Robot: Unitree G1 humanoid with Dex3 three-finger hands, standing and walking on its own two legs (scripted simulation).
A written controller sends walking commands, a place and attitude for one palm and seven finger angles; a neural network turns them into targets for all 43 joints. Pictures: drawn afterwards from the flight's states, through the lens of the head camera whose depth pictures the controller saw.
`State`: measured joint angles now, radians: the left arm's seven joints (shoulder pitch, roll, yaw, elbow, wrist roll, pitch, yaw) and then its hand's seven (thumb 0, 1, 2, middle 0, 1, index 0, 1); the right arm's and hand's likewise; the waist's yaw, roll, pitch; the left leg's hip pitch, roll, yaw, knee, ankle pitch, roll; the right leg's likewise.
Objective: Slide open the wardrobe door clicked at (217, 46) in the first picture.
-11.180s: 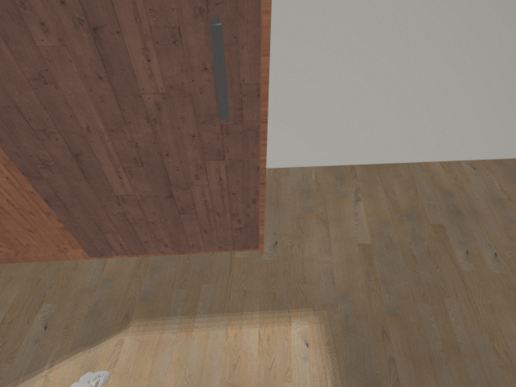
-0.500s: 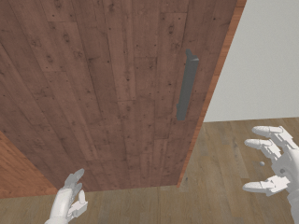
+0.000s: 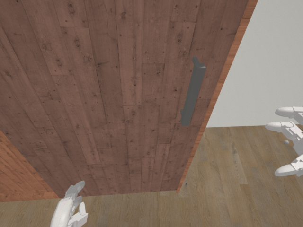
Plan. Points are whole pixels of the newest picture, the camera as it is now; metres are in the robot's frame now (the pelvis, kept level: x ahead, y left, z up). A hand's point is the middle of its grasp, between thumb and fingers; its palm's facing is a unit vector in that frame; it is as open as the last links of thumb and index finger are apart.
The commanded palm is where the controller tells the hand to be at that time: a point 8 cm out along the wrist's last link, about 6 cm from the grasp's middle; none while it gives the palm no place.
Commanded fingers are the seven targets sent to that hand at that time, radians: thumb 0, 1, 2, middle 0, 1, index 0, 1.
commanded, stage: raise the hand with hooked fingers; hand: right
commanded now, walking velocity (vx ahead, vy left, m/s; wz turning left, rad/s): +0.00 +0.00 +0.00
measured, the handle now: (189, 94) +0.47 -0.09 +0.13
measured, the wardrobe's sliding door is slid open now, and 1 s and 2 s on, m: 0.00 0.00 0.00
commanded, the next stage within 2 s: move the hooked fingers beside the handle in 0.38 s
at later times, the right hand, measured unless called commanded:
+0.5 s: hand (281, 146) +0.27 -0.27 +0.15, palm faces +0.01 +1.00 -0.08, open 14.0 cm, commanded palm +0.24 -0.31 +0.15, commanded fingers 0.00 0.50 -0.30 0.30 1.20 0.30 1.20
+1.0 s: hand (261, 132) +0.31 -0.25 +0.14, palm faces -0.03 +1.00 -0.05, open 14.0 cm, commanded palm +0.29 -0.29 +0.15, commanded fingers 0.00 0.50 -0.30 0.30 1.20 0.30 1.20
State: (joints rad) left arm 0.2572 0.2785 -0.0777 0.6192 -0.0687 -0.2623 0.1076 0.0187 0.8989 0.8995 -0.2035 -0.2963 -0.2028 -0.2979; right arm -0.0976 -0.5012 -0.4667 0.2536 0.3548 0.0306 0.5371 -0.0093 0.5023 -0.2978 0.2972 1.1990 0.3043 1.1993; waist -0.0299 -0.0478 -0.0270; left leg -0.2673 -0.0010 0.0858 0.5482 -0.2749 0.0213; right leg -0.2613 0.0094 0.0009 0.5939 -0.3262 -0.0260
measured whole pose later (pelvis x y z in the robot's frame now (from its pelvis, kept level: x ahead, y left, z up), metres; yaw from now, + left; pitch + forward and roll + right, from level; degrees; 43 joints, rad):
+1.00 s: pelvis +0.00 +0.00 +0.00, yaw +1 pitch +0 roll +1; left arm 0.26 0.27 -0.06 0.63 -0.07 -0.24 0.12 0.02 0.90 0.90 -0.20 -0.30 -0.20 -0.30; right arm -0.20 -0.43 -0.39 0.32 0.31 0.02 0.45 -0.01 0.50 -0.30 0.30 1.20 0.30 1.20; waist -0.01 -0.04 -0.03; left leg -0.30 0.00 0.07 0.56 -0.28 0.02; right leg -0.28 0.01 -0.01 0.60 -0.32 -0.03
